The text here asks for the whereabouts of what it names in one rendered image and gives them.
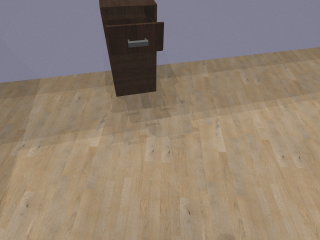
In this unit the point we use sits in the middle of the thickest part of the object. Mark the drawer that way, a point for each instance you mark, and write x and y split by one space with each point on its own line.
119 31

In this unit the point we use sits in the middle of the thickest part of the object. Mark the handle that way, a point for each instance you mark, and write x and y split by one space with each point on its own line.
138 43

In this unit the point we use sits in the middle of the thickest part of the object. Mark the cabinet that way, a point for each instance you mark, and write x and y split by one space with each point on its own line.
134 73

